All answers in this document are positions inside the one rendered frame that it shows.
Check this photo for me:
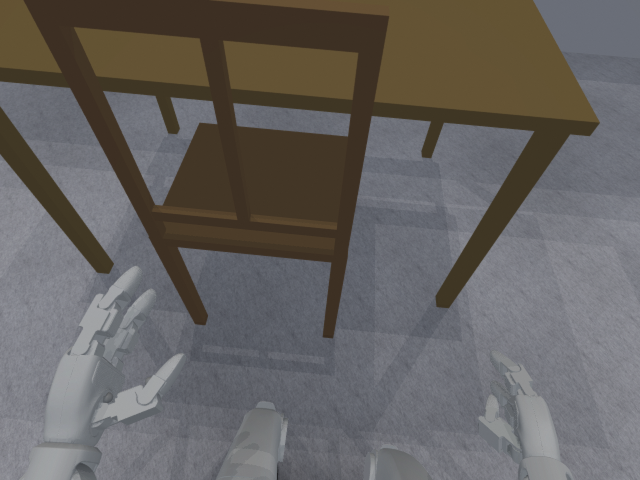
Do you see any left robot thigh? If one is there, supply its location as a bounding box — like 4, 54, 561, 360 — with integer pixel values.
216, 408, 288, 480

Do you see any right robot forearm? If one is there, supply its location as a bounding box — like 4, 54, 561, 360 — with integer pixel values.
518, 456, 574, 480

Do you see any right robot hand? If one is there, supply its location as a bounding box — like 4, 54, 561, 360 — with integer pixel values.
479, 350, 561, 464

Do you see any left robot forearm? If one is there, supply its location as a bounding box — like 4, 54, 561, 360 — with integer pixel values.
19, 442, 102, 480

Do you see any table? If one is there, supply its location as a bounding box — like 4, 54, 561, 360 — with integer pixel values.
0, 0, 600, 308

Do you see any right robot shin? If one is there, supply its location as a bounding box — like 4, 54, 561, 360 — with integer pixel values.
378, 444, 398, 452

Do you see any left robot hand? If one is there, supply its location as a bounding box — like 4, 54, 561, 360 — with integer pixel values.
43, 266, 186, 447

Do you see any chair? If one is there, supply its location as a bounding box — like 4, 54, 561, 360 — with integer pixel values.
24, 0, 389, 338

